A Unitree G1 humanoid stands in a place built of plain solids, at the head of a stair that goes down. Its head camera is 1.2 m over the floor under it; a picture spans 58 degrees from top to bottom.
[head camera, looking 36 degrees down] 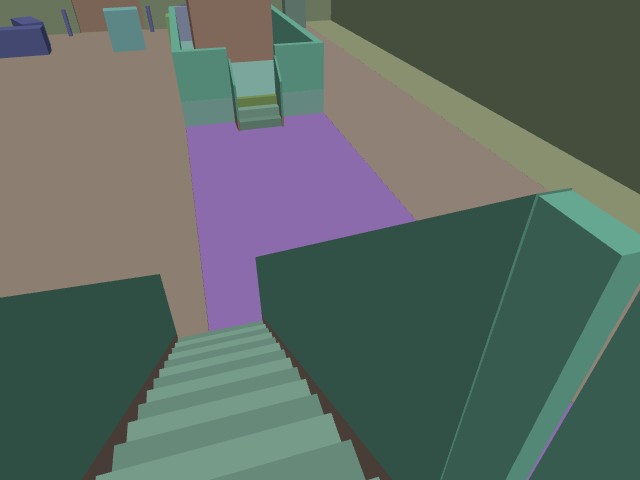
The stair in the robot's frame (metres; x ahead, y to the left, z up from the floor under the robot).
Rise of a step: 0.18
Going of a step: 0.23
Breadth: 0.97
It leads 16 degrees to the left of straight ahead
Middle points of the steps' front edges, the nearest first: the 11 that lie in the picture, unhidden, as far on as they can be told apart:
0.97 0.42 -0.55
1.20 0.48 -0.73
1.42 0.55 -0.92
1.65 0.61 -1.10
1.87 0.68 -1.29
2.09 0.75 -1.47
2.32 0.81 -1.65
2.54 0.88 -1.84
2.77 0.95 -2.02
2.99 1.01 -2.21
3.22 1.08 -2.39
